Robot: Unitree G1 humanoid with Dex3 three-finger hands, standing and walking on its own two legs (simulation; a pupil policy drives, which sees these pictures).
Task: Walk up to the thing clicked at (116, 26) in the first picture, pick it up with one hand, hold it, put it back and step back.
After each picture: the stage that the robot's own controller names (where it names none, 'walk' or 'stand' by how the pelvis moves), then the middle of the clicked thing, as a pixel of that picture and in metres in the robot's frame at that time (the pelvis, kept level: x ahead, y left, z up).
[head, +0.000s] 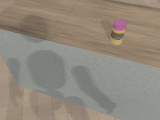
stand; (117, 32) +0.71 -0.14 -0.03
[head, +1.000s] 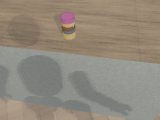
rise first; (68, 26) +0.66 +0.12 +0.01
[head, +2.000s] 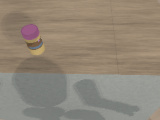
rise first; (33, 40) +0.53 +0.26 +0.03
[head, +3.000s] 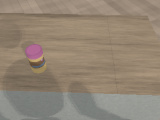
stand; (36, 59) +0.49 +0.24 -0.02
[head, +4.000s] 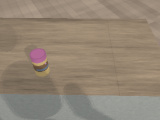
stand; (40, 62) +0.49 +0.23 -0.03
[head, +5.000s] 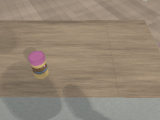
stand; (39, 65) +0.48 +0.23 -0.03
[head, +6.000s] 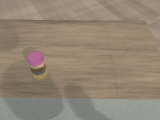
stand; (37, 65) +0.48 +0.23 -0.03
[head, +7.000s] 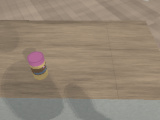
stand; (38, 66) +0.48 +0.23 -0.03
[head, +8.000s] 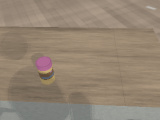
rise first; (45, 70) +0.47 +0.21 -0.03
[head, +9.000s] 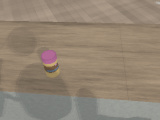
go down; (50, 64) +0.50 +0.21 -0.03
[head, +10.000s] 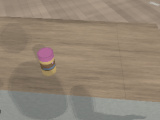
go down; (47, 62) +0.50 +0.20 -0.02
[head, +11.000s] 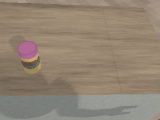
go down; (30, 58) +0.46 +0.20 +0.00
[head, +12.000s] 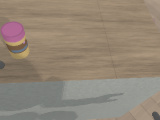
close in; (16, 41) +0.49 +0.21 +0.03
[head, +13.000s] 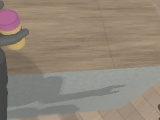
close; (11, 31) +0.51 +0.20 +0.06
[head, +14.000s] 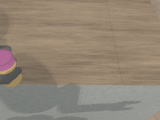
lift; (6, 69) +0.38 +0.26 +0.05
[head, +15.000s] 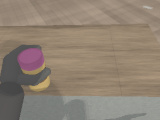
lift; (35, 70) +0.32 +0.16 +0.16
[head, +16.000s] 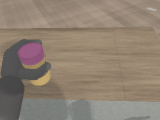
hold; (35, 65) +0.33 +0.17 +0.17
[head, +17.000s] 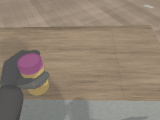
hold; (34, 74) +0.32 +0.17 +0.13
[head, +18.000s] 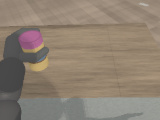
crouch; (34, 51) +0.40 +0.17 +0.16
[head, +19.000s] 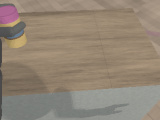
lower; (11, 27) +0.49 +0.21 +0.16
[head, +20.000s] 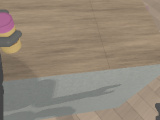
lower; (6, 34) +0.51 +0.20 +0.05
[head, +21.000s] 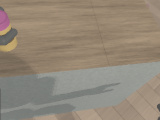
lower; (1, 31) +0.51 +0.21 +0.06
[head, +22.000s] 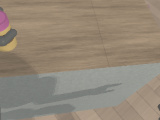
lower; (1, 32) +0.51 +0.21 +0.05
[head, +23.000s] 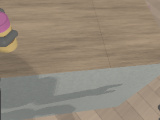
lower; (2, 33) +0.50 +0.22 +0.05
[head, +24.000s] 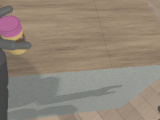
open; (13, 36) +0.50 +0.19 +0.05
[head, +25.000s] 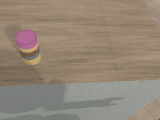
sink last; (29, 48) +0.47 +0.18 +0.03
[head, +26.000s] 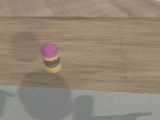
stand; (51, 58) +0.50 +0.20 +0.01
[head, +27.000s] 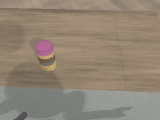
stand; (46, 56) +0.48 +0.19 +0.02
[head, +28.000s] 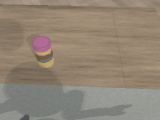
stand; (43, 52) +0.49 +0.19 +0.03
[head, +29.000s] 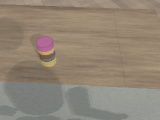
stand; (46, 52) +0.49 +0.19 +0.02
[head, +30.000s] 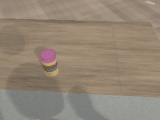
walk; (49, 63) +0.50 +0.19 -0.03
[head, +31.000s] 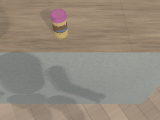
walk; (59, 24) +0.63 +0.15 -0.01
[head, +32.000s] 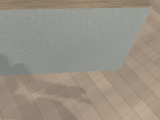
walk; out of the picture +0.89 +0.25 -0.01
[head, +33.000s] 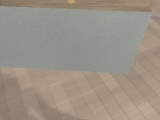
stand; out of the picture +1.14 +0.16 -0.01
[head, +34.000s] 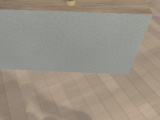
stand; out of the picture +1.13 +0.15 -0.03
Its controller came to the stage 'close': yes
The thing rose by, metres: 0.21
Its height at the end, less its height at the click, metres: +0.00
